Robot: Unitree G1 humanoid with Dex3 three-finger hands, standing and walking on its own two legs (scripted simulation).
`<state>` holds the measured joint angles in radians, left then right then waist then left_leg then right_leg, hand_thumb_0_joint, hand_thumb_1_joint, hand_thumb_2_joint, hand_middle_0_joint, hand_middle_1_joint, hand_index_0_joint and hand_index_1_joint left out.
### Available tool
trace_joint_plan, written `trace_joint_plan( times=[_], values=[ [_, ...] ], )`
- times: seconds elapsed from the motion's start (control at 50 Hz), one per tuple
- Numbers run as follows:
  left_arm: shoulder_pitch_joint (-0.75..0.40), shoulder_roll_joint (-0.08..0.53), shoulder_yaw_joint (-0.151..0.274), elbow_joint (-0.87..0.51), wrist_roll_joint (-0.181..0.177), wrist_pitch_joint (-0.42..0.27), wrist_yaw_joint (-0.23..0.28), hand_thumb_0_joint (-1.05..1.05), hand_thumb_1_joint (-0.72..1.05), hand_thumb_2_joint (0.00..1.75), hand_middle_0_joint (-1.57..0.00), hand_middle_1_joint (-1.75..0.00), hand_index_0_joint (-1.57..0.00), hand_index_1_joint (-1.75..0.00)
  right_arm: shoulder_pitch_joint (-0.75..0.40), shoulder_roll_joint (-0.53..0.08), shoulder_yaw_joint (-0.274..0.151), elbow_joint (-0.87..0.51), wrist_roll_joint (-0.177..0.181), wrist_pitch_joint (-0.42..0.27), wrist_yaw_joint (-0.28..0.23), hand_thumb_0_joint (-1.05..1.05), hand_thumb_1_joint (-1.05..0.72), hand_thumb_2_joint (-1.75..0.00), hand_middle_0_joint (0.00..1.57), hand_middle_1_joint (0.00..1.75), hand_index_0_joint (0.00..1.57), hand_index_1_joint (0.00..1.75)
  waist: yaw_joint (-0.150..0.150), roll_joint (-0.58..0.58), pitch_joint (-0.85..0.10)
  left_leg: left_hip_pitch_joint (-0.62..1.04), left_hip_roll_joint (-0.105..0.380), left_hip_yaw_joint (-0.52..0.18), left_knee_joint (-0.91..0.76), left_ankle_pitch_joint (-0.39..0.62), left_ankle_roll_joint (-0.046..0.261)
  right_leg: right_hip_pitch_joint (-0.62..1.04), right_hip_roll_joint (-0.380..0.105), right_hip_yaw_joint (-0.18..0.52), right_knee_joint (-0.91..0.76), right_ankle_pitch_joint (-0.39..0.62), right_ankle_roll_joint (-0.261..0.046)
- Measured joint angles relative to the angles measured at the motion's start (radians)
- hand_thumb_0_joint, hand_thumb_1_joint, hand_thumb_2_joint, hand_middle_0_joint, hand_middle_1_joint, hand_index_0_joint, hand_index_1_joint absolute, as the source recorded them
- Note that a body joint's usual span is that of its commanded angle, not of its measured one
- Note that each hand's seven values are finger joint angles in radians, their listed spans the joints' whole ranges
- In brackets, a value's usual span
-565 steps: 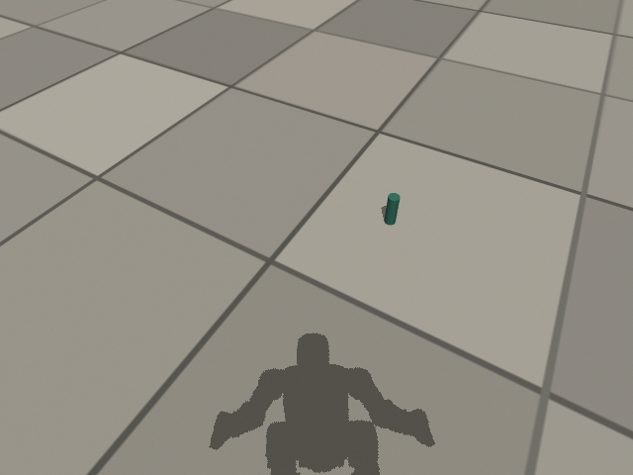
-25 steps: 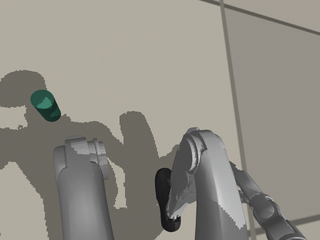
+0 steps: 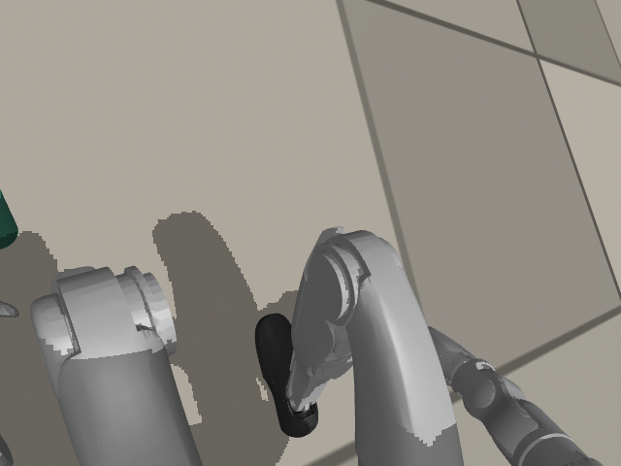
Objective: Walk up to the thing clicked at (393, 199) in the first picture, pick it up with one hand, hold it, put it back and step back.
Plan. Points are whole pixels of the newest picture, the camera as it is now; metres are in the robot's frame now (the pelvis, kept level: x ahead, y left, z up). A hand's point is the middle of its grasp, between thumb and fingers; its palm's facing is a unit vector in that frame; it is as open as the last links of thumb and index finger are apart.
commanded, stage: close in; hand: left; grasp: from the side
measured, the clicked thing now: out of the picture +0.43 +0.28 -0.20
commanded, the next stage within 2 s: rest palm in 0.26 s
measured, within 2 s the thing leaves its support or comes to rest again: leaves its support in 1.52 s
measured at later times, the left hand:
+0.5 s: hand out of the picture +0.39 +0.28 -0.18, palm faces +0.30 -0.95 +0.00, open 16.3 cm
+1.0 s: hand out of the picture +0.41 +0.27 -0.18, palm faces +0.33 -0.94 -0.02, open 7.9 cm
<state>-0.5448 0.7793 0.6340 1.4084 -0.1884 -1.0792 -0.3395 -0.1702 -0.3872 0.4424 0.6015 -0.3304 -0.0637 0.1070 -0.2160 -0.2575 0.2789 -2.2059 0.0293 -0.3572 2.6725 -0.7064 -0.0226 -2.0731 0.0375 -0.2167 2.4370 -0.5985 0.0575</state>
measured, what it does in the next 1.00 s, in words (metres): stands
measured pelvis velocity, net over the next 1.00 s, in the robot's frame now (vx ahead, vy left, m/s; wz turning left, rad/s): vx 0.00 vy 0.01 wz -0.04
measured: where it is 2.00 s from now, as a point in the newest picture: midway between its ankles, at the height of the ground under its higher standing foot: (217, 433)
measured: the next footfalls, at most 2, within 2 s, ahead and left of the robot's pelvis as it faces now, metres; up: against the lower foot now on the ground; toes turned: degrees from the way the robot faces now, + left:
none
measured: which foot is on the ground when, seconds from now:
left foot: down 0.00-1.00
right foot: down 0.00-1.00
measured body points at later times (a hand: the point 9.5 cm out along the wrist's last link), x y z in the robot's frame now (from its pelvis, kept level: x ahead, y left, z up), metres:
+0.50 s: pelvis +0.00 +0.01 +0.00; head +0.21 +0.20 +0.34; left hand +0.37 +0.32 -0.18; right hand +0.18 -0.24 -0.03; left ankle +0.08 +0.13 -0.24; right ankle +0.14 -0.12 -0.24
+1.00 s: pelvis +0.00 +0.01 +0.00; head +0.23 +0.19 +0.33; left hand +0.39 +0.32 -0.18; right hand +0.17 -0.24 -0.03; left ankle +0.08 +0.13 -0.24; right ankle +0.14 -0.12 -0.24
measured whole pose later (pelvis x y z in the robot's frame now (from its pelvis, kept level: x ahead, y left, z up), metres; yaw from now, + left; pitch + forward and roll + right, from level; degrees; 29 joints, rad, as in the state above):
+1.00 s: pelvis +0.00 +0.01 +0.00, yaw -3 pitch +10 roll -18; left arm -0.59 0.82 0.50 1.47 -0.08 -1.18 0.00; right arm -0.21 -0.37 0.53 0.56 -0.39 0.00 0.15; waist -0.25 -0.30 0.34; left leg -2.20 0.04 -0.41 2.69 -0.72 -0.01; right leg -2.05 0.07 -0.26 2.40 -0.58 0.08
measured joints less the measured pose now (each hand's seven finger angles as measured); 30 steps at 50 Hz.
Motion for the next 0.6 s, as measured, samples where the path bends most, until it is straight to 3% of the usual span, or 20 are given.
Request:
trace_joint_plan(
  times=[0.1,0.18,0.44,0.6],
  values=[
    [0.008,-0.007,-0.063,0.001,0.009,-0.022,0.055,-0.01,-0.56,0.02,-0.06,-0.07,-0.06,-0.06,0.003,-0.005,0.011,0.000,-0.012,0.013,0.013,0.00,-0.93,-0.91,0.21,0.30,0.20,0.30,-0.002,0.002,0.008,-0.003,-0.002,-0.004,0.005,0.010,0.010,0.008,0.003,-0.004,-0.005,0.008,0.005],
    [0.004,-0.015,-0.090,0.014,0.021,-0.038,0.103,-0.01,-0.54,0.03,-0.06,-0.07,-0.06,-0.06,0.004,-0.004,0.023,-0.008,-0.019,0.019,0.022,0.00,-0.93,-0.91,0.21,0.30,0.20,0.30,-0.006,-0.001,0.012,-0.002,0.001,-0.008,0.007,0.012,0.017,0.016,0.008,-0.008,-0.011,0.012,0.007],
    [-0.007,-0.004,-0.123,0.038,0.079,-0.092,0.246,-0.01,-0.42,0.11,-0.07,-0.07,-0.06,-0.07,-0.014,0.008,0.058,-0.038,-0.048,0.042,0.044,0.00,-0.91,-0.90,0.21,0.30,0.20,0.30,-0.017,-0.024,0.038,0.012,-0.001,-0.037,0.016,-0.003,0.013,0.036,0.016,-0.028,-0.021,0.009,0.011],
    [-0.012,0.010,-0.137,0.046,0.096,-0.106,0.303,-0.01,-0.16,0.27,-0.22,-0.20,-0.21,-0.21,-0.034,0.012,0.071,-0.036,-0.057,0.049,0.048,0.00,-0.89,-0.90,0.21,0.30,0.20,0.30,-0.018,-0.032,0.050,0.013,0.000,-0.047,0.019,-0.008,0.008,0.033,0.019,-0.034,-0.023,0.011,0.019]
  ],
)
